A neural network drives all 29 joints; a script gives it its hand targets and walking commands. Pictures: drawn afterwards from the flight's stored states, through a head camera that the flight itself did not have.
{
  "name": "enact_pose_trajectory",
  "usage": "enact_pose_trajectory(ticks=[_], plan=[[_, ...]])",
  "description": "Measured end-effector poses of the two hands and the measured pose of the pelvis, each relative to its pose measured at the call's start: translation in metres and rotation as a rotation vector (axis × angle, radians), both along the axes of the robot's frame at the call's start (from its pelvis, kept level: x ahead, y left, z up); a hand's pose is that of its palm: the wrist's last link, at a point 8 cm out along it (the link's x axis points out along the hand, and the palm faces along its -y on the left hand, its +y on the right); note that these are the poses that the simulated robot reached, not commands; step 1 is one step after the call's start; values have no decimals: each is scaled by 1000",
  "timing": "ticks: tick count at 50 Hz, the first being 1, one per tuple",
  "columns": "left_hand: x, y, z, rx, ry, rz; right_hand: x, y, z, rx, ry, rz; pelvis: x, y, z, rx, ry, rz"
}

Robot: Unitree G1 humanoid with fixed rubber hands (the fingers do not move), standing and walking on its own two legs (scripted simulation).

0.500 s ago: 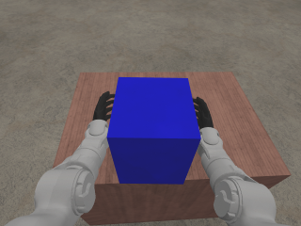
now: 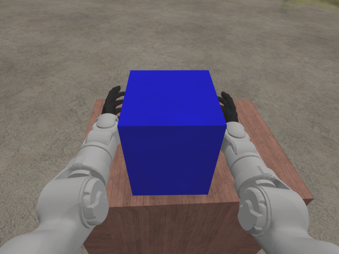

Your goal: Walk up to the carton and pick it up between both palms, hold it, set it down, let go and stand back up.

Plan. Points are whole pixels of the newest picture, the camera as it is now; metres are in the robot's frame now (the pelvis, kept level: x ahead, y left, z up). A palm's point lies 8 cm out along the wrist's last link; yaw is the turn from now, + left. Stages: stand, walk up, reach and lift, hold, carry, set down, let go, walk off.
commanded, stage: reach and lift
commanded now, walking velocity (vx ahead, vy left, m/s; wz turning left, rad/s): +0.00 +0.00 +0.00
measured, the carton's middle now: (170, 133) +0.42 +0.01 +0.11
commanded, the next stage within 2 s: none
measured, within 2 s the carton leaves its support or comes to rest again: neither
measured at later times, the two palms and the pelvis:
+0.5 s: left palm (109, 113) +0.42 +0.15 +0.17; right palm (230, 124) +0.41 -0.14 +0.15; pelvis +0.02 +0.00 +0.00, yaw +1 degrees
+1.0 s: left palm (99, 111) +0.38 +0.16 +0.20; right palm (230, 127) +0.38 -0.13 +0.17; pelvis +0.00 +0.01 +0.00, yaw +2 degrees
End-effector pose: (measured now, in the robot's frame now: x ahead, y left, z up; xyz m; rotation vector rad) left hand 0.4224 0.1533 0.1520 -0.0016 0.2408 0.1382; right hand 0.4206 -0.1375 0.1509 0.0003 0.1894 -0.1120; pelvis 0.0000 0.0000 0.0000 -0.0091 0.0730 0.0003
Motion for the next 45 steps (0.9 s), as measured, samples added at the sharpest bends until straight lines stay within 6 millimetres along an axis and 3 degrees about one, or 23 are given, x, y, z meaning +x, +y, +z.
enact_pose_trajectory(ticks=[10,16,23,36,45], plan=[[-4,-1,1,10,9,-6,-8,-1,-8,8,13,-8,8,-4,2,-1,-32,6],[-1,-8,15,65,8,-19,-8,-7,-6,10,10,-10,15,-5,2,-5,-85,5],[-1,-5,17,52,-9,-31,-8,-4,1,-20,-9,-11,18,-5,3,-4,-125,15],[-29,20,21,59,-33,-1,-23,20,15,-25,-34,24,12,2,1,-11,-169,49],[-40,18,36,78,-25,-3,-37,18,18,8,-24,15,0,6,0,-8,-175,53]])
